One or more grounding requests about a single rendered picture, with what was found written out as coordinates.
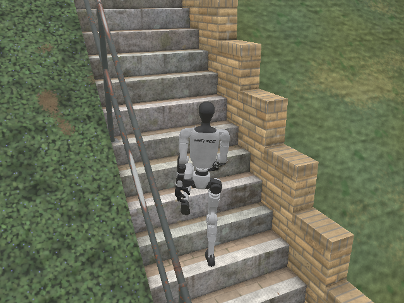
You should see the robot right shin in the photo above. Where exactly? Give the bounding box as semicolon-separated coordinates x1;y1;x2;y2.
207;214;218;258

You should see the left robot upper arm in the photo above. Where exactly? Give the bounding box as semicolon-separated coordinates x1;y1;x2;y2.
179;128;192;164

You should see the left robot hand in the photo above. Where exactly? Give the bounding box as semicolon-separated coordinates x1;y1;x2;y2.
175;186;190;203

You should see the right robot forearm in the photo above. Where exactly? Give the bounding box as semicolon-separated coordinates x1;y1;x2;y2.
214;159;226;168

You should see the right robot hand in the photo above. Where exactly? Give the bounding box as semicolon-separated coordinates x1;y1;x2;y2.
208;163;219;171

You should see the right robot upper arm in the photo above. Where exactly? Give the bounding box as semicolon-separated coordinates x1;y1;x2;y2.
217;129;230;163

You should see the left robot forearm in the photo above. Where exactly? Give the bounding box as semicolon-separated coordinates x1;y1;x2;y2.
175;155;186;187

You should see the left robot foot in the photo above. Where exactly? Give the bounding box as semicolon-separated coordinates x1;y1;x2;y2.
181;200;190;215

